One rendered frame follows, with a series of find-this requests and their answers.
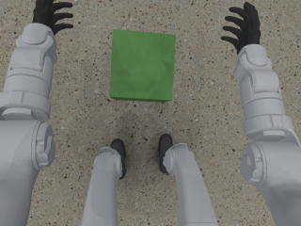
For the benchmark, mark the right robot hand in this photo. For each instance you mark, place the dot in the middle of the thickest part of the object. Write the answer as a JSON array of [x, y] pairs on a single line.
[[250, 27]]

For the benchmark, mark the carton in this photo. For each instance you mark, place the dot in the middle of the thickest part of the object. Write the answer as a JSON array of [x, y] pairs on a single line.
[[142, 66]]

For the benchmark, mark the left robot forearm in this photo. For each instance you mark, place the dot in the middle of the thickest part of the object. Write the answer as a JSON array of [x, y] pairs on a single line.
[[29, 78]]

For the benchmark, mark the left robot hand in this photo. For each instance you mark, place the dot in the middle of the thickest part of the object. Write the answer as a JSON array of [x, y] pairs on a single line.
[[44, 13]]

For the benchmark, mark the left robot upper arm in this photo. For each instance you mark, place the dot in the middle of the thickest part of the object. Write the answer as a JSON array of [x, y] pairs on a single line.
[[26, 147]]

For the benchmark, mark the right robot forearm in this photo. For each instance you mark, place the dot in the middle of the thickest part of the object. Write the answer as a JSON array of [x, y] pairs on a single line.
[[265, 117]]

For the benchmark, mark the right robot upper arm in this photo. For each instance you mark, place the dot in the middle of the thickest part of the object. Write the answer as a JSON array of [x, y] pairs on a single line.
[[274, 168]]

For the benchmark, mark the robot right foot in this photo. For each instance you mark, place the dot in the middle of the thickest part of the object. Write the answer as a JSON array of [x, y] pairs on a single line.
[[165, 142]]

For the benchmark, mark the left robot shin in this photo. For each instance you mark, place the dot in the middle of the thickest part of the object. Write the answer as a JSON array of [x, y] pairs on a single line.
[[106, 150]]

